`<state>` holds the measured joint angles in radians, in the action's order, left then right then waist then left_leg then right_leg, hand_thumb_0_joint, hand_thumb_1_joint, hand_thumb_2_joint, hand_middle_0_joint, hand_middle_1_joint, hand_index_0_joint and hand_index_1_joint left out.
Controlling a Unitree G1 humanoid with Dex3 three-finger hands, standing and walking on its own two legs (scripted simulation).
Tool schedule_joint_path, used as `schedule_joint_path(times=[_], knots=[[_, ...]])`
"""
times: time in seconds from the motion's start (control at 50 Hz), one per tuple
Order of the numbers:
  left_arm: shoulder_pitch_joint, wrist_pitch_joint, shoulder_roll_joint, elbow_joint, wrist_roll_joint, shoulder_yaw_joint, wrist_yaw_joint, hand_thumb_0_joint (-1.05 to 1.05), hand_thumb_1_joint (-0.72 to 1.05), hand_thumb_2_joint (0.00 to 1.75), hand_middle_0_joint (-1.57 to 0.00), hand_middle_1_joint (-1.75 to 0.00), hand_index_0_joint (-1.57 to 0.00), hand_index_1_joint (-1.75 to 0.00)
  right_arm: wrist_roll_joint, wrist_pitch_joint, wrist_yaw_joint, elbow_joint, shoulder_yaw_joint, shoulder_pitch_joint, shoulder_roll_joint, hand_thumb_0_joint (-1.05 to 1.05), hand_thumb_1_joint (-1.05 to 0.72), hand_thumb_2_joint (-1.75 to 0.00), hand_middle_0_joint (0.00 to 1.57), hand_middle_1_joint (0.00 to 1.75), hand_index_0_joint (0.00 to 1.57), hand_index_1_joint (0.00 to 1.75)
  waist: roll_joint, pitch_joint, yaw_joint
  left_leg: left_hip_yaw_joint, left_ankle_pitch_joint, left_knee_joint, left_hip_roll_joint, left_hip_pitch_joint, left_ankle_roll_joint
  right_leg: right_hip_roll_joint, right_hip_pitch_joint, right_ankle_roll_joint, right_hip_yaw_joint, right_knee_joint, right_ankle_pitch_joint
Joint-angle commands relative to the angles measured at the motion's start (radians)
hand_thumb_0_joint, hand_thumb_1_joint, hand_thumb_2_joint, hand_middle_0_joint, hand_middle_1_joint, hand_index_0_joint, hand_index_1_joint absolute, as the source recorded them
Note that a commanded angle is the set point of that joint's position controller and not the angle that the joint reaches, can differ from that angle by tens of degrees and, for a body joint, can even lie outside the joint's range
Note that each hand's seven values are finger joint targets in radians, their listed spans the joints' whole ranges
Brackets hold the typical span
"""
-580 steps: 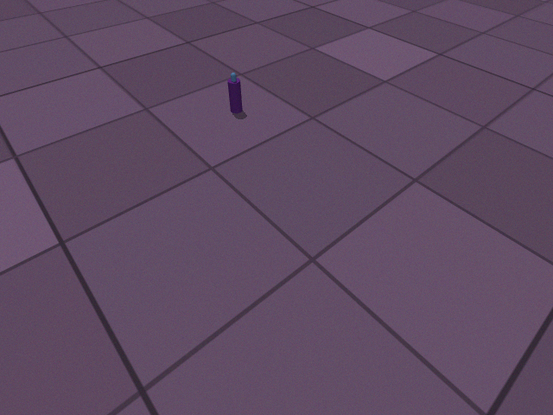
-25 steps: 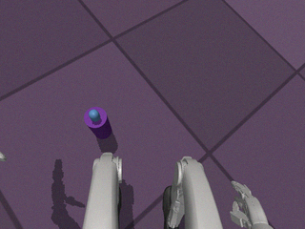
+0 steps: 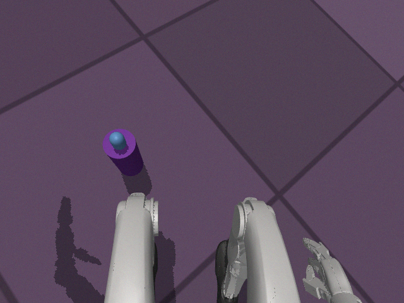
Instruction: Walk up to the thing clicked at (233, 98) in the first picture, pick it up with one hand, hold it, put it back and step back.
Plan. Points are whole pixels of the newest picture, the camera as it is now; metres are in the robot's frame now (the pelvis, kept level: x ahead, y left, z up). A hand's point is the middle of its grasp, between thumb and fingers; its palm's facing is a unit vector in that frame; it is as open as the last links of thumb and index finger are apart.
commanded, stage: go down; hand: left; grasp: from the side
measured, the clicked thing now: (124, 152) +0.45 +0.22 -0.30
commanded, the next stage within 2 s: none
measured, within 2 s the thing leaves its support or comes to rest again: neither
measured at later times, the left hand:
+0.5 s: hand out of the picture +0.37 +0.41 -0.01, palm faces +0.16 -0.98 -0.09, open 17.5 cm
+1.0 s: hand out of the picture +0.38 +0.42 -0.02, palm faces +0.16 -0.98 -0.08, open 17.2 cm
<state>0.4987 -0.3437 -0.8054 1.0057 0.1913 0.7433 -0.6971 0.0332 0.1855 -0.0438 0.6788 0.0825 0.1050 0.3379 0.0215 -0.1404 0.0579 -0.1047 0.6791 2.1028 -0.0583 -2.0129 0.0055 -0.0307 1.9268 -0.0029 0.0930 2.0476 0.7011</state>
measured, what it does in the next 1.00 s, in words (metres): stands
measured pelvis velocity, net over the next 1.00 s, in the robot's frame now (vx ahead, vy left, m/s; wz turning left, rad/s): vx -0.01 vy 0.00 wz -0.02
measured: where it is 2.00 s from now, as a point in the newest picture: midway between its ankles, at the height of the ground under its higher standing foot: (186, 287)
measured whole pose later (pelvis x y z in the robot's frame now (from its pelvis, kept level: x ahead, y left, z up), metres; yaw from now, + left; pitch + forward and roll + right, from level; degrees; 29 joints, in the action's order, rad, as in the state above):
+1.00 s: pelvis -0.01 +0.00 -0.04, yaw -1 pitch +32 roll -8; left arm 0.62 -0.35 -0.95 1.10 0.20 0.81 -0.77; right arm 0.04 0.18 -0.03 0.67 0.13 0.11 0.36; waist 0.04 -0.10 0.09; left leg -0.12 0.68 2.22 -0.05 -2.12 0.00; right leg -0.03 2.02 0.01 0.10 2.16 0.70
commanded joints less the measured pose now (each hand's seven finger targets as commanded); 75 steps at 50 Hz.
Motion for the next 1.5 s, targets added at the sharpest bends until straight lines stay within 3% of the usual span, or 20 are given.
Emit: schedule_joint_path(times=[0.0,0.02,0.2,0.34,0.42,0.46,0.48,0.64,0.68,0.74,0.84,0.88,0.98,1.04,1.08,1.16,1.26,1.36,1.44,1.48], knots=[[0.185,-0.055,-0.412,-0.183,0.030,0.070,0.003,0.00,-0.59,0.06,-0.05,-0.04,-0.04,-0.05,-0.012,0.028,-0.023,-0.065,-0.089,0.120,0.221,0.00,-0.92,-0.91,0.20,0.30,0.20,0.30,-0.231,-0.571,-0.030,0.026,-0.109,-0.287,0.018,0.462,-0.027,0.042,-0.233,-0.040,-0.011,-0.220,-0.115],[0.160,-0.053,-0.415,-0.171,0.031,0.081,0.004,0.00,-0.58,0.07,-0.05,-0.04,-0.04,-0.05,-0.013,0.027,-0.023,-0.066,-0.087,0.121,0.227,0.00,-0.92,-0.91,0.20,0.30,0.20,0.30,-0.250,-0.568,-0.046,0.014,-0.115,-0.301,0.015,0.490,-0.024,0.042,-0.220,-0.041,-0.004,-0.205,-0.126],[0.201,-0.058,-0.431,-0.183,0.037,0.086,-0.010,0.00,-0.57,0.07,-0.05,-0.04,-0.04,-0.05,-0.015,0.028,-0.023,-0.065,-0.085,0.129,0.233,0.00,-0.92,-0.91,0.20,0.30,0.20,0.30,-0.264,-0.558,-0.025,0.000,-0.108,-0.283,0.014,0.482,-0.021,0.039,-0.162,-0.041,0.004,-0.174,-0.123],[0.197,-0.062,-0.462,-0.151,0.049,0.103,-0.021,0.00,-0.61,0.11,-0.08,-0.07,-0.04,-0.11,-0.012,0.029,-0.021,-0.068,-0.077,0.125,0.231,0.00,-0.93,-0.91,0.20,0.30,0.20,0.30,-0.209,-0.572,-0.033,0.036,-0.118,-0.235,0.021,0.412,-0.032,0.042,-0.215,-0.036,-0.014,-0.190,-0.118],[0.227,-0.066,-0.483,-0.161,0.046,0.110,-0.031,0.00,-0.50,0.11,-0.06,-0.06,-0.03,-0.09,-0.010,0.029,-0.019,-0.059,-0.074,0.139,0.236,0.00,-0.92,-0.91,0.20,0.30,0.20,0.30,-0.247,-0.582,-0.022,0.027,-0.151,-0.227,0.019,0.441,-0.028,0.041,-0.194,-0.040,-0.005,-0.164,-0.144],[0.196,-0.064,-0.480,-0.150,0.048,0.119,-0.037,0.00,-0.50,0.09,-0.06,-0.06,-0.04,-0.08,-0.010,0.026,-0.020,-0.055,-0.074,0.138,0.241,0.00,-0.92,-0.91,0.20,0.30,0.20,0.30,-0.254,-0.598,-0.035,0.023,-0.190,-0.223,0.019,0.474,-0.026,0.041,-0.185,-0.041,-0.002,-0.156,-0.170],[0.225,-0.063,-0.485,-0.145,0.045,0.112,-0.038,0.00,-0.49,0.09,-0.07,-0.06,-0.04,-0.08,-0.009,0.026,-0.018,-0.056,-0.074,0.144,0.242,0.00,-0.92,-0.91,0.20,0.30,0.20,0.30,-0.258,-0.580,-0.020,0.023,-0.170,-0.223,0.020,0.451,-0.025,0.040,-0.183,-0.041,-0.001,-0.152,-0.155],[0.235,-0.064,-0.508,-0.119,0.045,0.128,-0.053,0.00,-0.48,0.09,-0.07,-0.05,-0.04,-0.07,-0.005,0.022,-0.016,-0.052,-0.065,0.141,0.250,0.00,-0.92,-0.91,0.20,0.30,0.20,0.30,-0.280,-0.582,-0.025,0.010,-0.191,-0.213,0.018,0.472,-0.022,0.038,-0.148,-0.043,0.005,-0.120,-0.170],[0.265,-0.067,-0.510,-0.123,0.047,0.127,-0.056,0.00,-0.50,0.09,-0.07,-0.05,-0.04,-0.08,-0.002,0.018,-0.017,-0.052,-0.064,0.145,0.249,0.00,-0.92,-0.91,0.20,0.30,0.20,0.30,-0.259,-0.587,-0.011,0.020,-0.190,-0.193,0.020,0.447,-0.028,0.039,-0.166,-0.040,0.001,-0.129,-0.173],[0.280,-0.071,-0.534,-0.106,0.042,0.129,-0.056,0.00,-0.48,0.10,-0.07,-0.06,-0.04,-0.08,-0.002,0.018,-0.013,-0.056,-0.061,0.137,0.247,0.00,-0.91,-0.91,0.20,0.30,0.20,0.30,-0.240,-0.556,-0.012,0.027,-0.126,-0.191,0.021,0.390,-0.031,0.042,-0.168,-0.038,-0.002,-0.135,-0.125],[0.282,-0.068,-0.547,-0.086,0.041,0.128,-0.066,0.00,-0.46,0.09,-0.07,-0.05,-0.04,-0.07,-0.001,0.016,-0.014,-0.057,-0.054,0.131,0.259,0.00,-0.91,-0.91,0.20,0.30,0.20,0.30,-0.270,-0.549,-0.014,0.018,-0.123,-0.192,0.017,0.412,-0.028,0.043,-0.142,-0.040,0.006,-0.118,-0.126],[0.319,-0.070,-0.553,-0.110,0.039,0.125,-0.070,0.00,-0.45,0.09,-0.06,-0.05,-0.03,-0.07,-0.003,0.016,-0.014,-0.060,-0.056,0.132,0.263,0.00,-0.91,-0.91,0.20,0.30,0.20,0.30,-0.289,-0.539,-0.001,-0.001,-0.090,-0.203,0.012,0.426,-0.024,0.042,-0.098,-0.041,0.013,-0.103,-0.105],[0.298,-0.068,-0.586,-0.100,0.046,0.147,-0.075,0.00,-0.48,0.08,-0.07,-0.05,-0.04,-0.07,-0.002,0.013,-0.010,-0.064,-0.044,0.140,0.264,0.00,-0.91,-0.91,0.20,0.30,0.20,0.30,-0.290,-0.569,-0.014,0.008,-0.138,-0.184,0.017,0.425,-0.024,0.042,-0.131,-0.040,0.013,-0.098,-0.133],[0.299,-0.066,-0.579,-0.076,0.047,0.143,-0.082,0.00,-0.47,0.09,-0.07,-0.05,-0.04,-0.08,-0.001,0.012,-0.010,-0.059,-0.038,0.145,0.265,0.00,-0.91,-0.91,0.20,0.30,0.20,0.30,-0.276,-0.565,0.006,0.007,-0.177,-0.161,0.017,0.415,-0.026,0.044,-0.128,-0.040,0.017,-0.091,-0.158],[0.306,-0.070,-0.606,-0.094,0.047,0.157,-0.082,0.00,-0.49,0.09,-0.08,-0.06,-0.04,-0.08,-0.001,0.013,-0.010,-0.062,-0.039,0.139,0.268,0.00,-0.92,-0.91,0.20,0.30,0.20,0.30,-0.287,-0.557,-0.008,0.005,-0.145,-0.168,0.016,0.412,-0.026,0.044,-0.115,-0.041,0.015,-0.087,-0.134],[0.309,-0.073,-0.620,-0.100,0.053,0.163,-0.086,0.00,-0.47,0.09,-0.07,-0.05,-0.04,-0.08,-0.001,0.007,-0.008,-0.066,-0.030,0.141,0.271,0.00,-0.91,-0.91,0.20,0.30,0.20,0.30,-0.285,-0.574,-0.005,0.010,-0.155,-0.155,0.018,0.401,-0.026,0.047,-0.141,-0.039,0.018,-0.088,-0.142],[0.309,-0.073,-0.616,-0.065,0.055,0.154,-0.100,0.00,-0.44,0.09,-0.07,-0.05,-0.04,-0.08,0.001,0.007,-0.010,-0.060,-0.025,0.136,0.281,0.00,-0.91,-0.91,0.20,0.30,0.20,0.30,-0.306,-0.533,0.011,-0.002,-0.151,-0.152,0.014,0.409,-0.025,0.048,-0.097,-0.040,0.027,-0.073,-0.139],[0.316,-0.078,-0.654,-0.076,0.059,0.174,-0.106,0.00,-0.44,0.09,-0.07,-0.05,-0.04,-0.08,0.000,0.007,-0.010,-0.066,-0.019,0.131,0.287,0.00,-0.91,-0.91,0.20,0.30,0.20,0.30,-0.316,-0.529,0.004,-0.009,-0.130,-0.154,0.013,0.400,-0.022,0.049,-0.086,-0.041,0.032,-0.060,-0.128],[0.329,-0.080,-0.641,-0.073,0.069,0.166,-0.115,0.00,-0.44,0.09,-0.07,-0.04,-0.04,-0.07,0.005,0.006,-0.009,-0.064,-0.013,0.140,0.286,0.00,-0.91,-0.91,0.20,0.30,0.20,0.30,-0.284,-0.543,0.023,0.006,-0.155,-0.119,0.015,0.372,-0.030,0.053,-0.132,-0.035,0.029,-0.074,-0.148],[0.309,-0.077,-0.659,-0.097,0.066,0.173,-0.115,0.00,-0.46,0.07,-0.08,-0.04,-0.04,-0.06,0.003,0.006,-0.010,-0.068,-0.018,0.132,0.287,0.00,-0.91,-0.91,0.20,0.30,0.20,0.30,-0.304,-0.562,-0.001,0.009,-0.145,-0.132,0.015,0.385,-0.027,0.052,-0.128,-0.037,0.027,-0.070,-0.135]])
